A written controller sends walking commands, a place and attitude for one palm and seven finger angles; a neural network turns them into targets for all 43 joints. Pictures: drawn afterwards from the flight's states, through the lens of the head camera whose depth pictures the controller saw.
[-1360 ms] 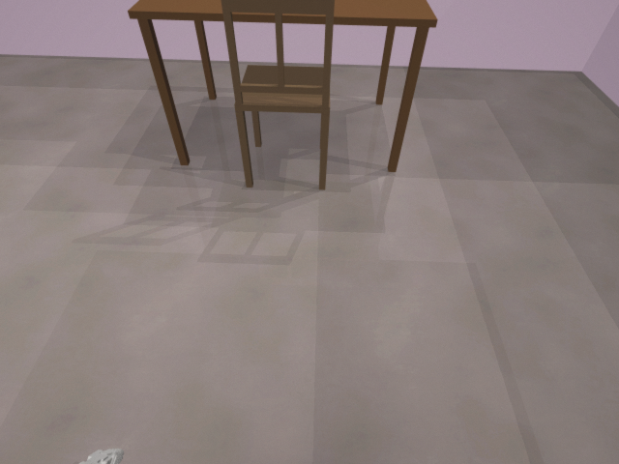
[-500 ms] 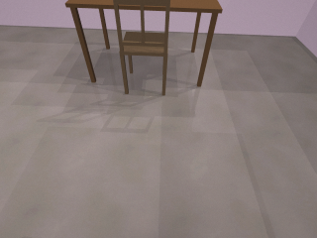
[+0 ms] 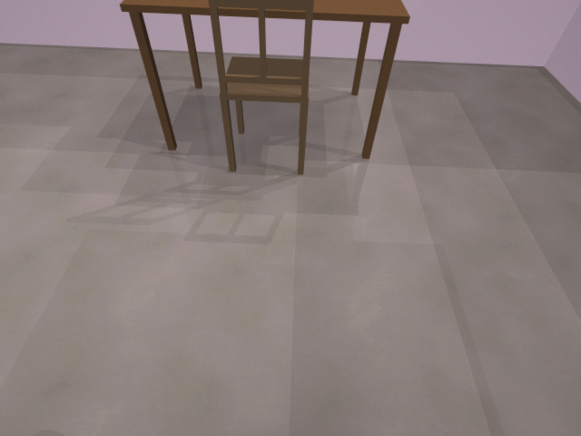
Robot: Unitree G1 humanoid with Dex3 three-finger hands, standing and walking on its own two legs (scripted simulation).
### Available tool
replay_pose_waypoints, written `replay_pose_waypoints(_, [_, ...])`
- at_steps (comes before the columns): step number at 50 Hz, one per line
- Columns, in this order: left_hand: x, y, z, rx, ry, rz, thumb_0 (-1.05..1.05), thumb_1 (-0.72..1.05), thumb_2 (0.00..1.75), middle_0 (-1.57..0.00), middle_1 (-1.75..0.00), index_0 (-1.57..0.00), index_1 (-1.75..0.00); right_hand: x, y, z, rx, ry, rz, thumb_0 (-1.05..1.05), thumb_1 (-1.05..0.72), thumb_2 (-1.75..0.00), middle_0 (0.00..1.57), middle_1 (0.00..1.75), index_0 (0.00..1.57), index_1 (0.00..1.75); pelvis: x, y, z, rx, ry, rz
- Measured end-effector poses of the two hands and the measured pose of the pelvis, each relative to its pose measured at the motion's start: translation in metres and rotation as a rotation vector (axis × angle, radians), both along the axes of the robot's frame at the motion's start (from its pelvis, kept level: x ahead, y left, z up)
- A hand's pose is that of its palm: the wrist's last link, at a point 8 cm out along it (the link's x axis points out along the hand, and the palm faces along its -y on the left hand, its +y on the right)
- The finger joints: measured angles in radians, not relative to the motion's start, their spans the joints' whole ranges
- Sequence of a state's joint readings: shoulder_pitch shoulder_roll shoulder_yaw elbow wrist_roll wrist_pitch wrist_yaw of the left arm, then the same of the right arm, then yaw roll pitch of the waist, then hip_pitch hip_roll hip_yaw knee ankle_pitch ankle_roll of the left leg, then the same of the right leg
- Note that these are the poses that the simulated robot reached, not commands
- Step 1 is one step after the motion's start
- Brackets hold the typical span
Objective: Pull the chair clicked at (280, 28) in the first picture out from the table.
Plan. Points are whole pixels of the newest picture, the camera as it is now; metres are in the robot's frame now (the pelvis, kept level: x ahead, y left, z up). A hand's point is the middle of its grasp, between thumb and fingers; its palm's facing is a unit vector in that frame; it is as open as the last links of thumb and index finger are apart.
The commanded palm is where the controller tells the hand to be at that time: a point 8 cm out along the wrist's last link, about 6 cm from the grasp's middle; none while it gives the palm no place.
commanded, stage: look at it before walking up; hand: left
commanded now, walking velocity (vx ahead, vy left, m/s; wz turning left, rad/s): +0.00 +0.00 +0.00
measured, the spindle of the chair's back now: (262, 44) +1.51 +0.20 -0.11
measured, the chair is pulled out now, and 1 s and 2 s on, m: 0.00 0.00 0.00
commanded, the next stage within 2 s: walk to a spot facing it in 0.08 s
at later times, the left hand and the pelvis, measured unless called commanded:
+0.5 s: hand out of the picture +0.02 +0.22 -0.20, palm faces +0.10 -0.98 -0.18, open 7.4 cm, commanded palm none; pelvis +0.05 +0.03 -0.02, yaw +5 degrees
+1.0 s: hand (194, 317) +0.36 +0.21 -0.18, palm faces +0.11 -0.97 -0.20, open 7.4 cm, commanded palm none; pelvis +0.25 +0.02 -0.03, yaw +9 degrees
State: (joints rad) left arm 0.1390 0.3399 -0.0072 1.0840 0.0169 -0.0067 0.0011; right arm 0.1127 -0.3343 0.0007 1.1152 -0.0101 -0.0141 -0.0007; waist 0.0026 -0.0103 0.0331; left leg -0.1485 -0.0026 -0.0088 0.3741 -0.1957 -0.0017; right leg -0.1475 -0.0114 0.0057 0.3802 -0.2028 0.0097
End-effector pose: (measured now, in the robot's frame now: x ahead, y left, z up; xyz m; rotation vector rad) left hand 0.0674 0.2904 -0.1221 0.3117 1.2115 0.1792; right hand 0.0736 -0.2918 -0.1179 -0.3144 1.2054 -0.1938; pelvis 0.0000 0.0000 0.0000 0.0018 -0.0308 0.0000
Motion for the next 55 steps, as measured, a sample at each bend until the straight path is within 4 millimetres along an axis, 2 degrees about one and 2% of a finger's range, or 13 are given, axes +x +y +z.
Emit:
replay_pose_waypoints(11, [-0.004, 0.000, 0.000, 0.004, 0.014, 0.008, 0.01, 0.90, 0.90, -0.21, -0.30, -0.20, -0.30, 0.003, 0.000, -0.001, 0.003, 0.001, 0.003, 0.01, -0.91, -0.90, 0.20, 0.30, 0.20, 0.30, 0.002, -0.001, 0.001, 0.000, -0.002, 0.000])
replay_pose_waypoints(15, [-0.009, -0.008, -0.006, -0.013, 0.025, 0.026, 0.00, 0.90, 0.90, -0.21, -0.30, -0.20, -0.30, -0.001, 0.009, -0.007, 0.020, 0.023, 0.004, 0.01, -0.91, -0.90, 0.20, 0.30, 0.20, 0.30, 0.008, -0.001, -0.002, -0.003, 0.003, 0.009])
replay_pose_waypoints(20, [-0.030, -0.022, -0.024, -0.089, 0.059, 0.089, 0.00, 0.91, 0.90, -0.21, -0.30, -0.20, -0.30, -0.012, 0.034, -0.018, 0.055, 0.100, 0.008, 0.01, -0.91, -0.90, 0.20, 0.30, 0.20, 0.30, 0.025, 0.007, -0.008, -0.023, 0.016, 0.045])
replay_pose_waypoints(26, [-0.064, -0.026, -0.050, -0.175, 0.188, 0.180, 0.00, 0.90, 0.90, -0.21, -0.30, -0.20, -0.30, -0.012, 0.077, -0.027, 0.082, 0.146, -0.005, 0.01, -0.91, -0.90, 0.20, 0.30, 0.20, 0.30, 0.055, 0.032, -0.018, -0.018, 0.011, 0.077])
replay_pose_waypoints(29, [-0.060, -0.025, -0.047, -0.193, 0.254, 0.176, 0.01, 0.91, 0.90, -0.21, -0.30, -0.20, -0.30, -0.019, 0.097, -0.024, 0.102, 0.165, -0.050, 0.01, -0.91, -0.90, 0.20, 0.30, 0.20, 0.30, 0.070, 0.040, -0.014, -0.014, 0.017, 0.073])
replay_pose_waypoints(32, [-0.032, -0.023, -0.040, -0.204, 0.232, 0.177, 0.01, 0.91, 0.90, -0.21, -0.30, -0.20, -0.30, -0.031, 0.117, -0.018, 0.125, 0.233, -0.077, 0.00, -0.91, -0.90, 0.20, 0.30, 0.20, 0.30, 0.087, 0.044, -0.006, -0.016, 0.023, 0.093])
replay_pose_waypoints(37, [0.040, -0.019, -0.032, -0.204, 0.119, 0.179, 0.01, 0.91, 0.90, -0.20, -0.30, -0.20, -0.30, -0.040, 0.137, -0.011, 0.161, 0.356, -0.112, 0.00, -0.91, -0.90, 0.20, 0.30, 0.20, 0.30, 0.120, 0.047, -0.001, -0.016, 0.031, 0.118])
replay_pose_waypoints(40, [0.091, -0.015, -0.029, -0.185, 0.057, 0.167, 0.01, 0.92, 0.90, -0.20, -0.30, -0.20, -0.30, -0.033, 0.141, -0.011, 0.176, 0.403, -0.134, 0.00, -0.91, -0.90, 0.20, 0.30, 0.20, 0.30, 0.143, 0.045, -0.003, -0.009, 0.031, 0.124])
replay_pose_waypoints(44, [0.170, -0.016, -0.027, -0.166, -0.022, 0.125, 0.01, 0.92, 0.90, -0.20, -0.30, -0.19, -0.30, -0.010, 0.137, -0.017, 0.189, 0.441, -0.158, 0.01, -0.91, -0.90, 0.20, 0.30, 0.20, 0.30, 0.180, 0.038, -0.009, 0.000, 0.032, 0.126])
replay_pose_waypoints(48, [0.250, -0.026, -0.029, -0.147, -0.124, 0.088, 0.01, 0.92, 0.90, -0.20, -0.30, -0.19, -0.30, 0.031, 0.121, -0.033, 0.191, 0.471, -0.158, 0.01, -0.91, -0.90, 0.20, 0.30, 0.20, 0.30, 0.227, 0.027, -0.024, -0.001, 0.029, 0.138])
replay_pose_waypoints(50, [0.278, -0.030, -0.031, -0.132, -0.187, 0.095, 0.01, 0.91, 0.90, -0.20, -0.30, -0.20, -0.30, 0.061, 0.108, -0.043, 0.187, 0.473, -0.134, 0.01, -0.91, -0.90, 0.20, 0.30, 0.20, 0.30, 0.249, 0.020, -0.032, 0.000, 0.024, 0.158])
replay_pose_waypoints(52, [0.289, -0.033, -0.029, -0.133, -0.206, 0.121, 0.00, 0.91, 0.90, -0.20, -0.30, -0.20, -0.30, 0.104, 0.095, -0.048, 0.172, 0.432, -0.098, 0.01, -0.91, -0.90, 0.20, 0.30, 0.20, 0.30, 0.265, 0.017, -0.031, -0.012, 0.012, 0.175])
replay_pose_waypoints(55, [0.286, -0.037, -0.026, -0.137, -0.161, 0.172, 0.00, 0.91, 0.90, -0.20, -0.30, -0.20, -0.30, 0.184, 0.080, -0.047, 0.143, 0.313, -0.029, 0.01, -0.91, -0.90, 0.20, 0.30, 0.20, 0.30, 0.290, 0.018, -0.022, -0.023, 0.009, 0.193])
